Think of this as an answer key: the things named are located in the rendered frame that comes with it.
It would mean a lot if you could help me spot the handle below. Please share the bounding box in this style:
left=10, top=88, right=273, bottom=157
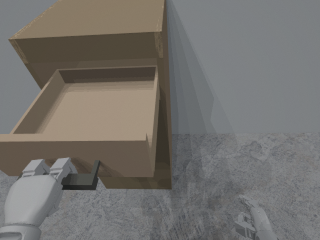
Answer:
left=16, top=160, right=101, bottom=190

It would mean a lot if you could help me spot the cabinet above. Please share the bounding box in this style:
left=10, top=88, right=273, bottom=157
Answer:
left=8, top=0, right=172, bottom=190

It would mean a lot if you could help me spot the drawer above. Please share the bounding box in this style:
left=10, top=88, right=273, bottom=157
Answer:
left=0, top=65, right=160, bottom=177

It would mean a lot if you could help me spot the robot right hand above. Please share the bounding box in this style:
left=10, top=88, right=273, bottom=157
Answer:
left=234, top=194, right=274, bottom=240

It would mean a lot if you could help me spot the robot right forearm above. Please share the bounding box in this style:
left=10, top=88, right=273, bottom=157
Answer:
left=255, top=230, right=280, bottom=240

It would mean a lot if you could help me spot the robot left forearm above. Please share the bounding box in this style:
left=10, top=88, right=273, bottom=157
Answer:
left=0, top=223, right=42, bottom=240

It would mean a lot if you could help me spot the robot left hand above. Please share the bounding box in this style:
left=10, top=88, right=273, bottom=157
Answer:
left=4, top=157, right=78, bottom=227

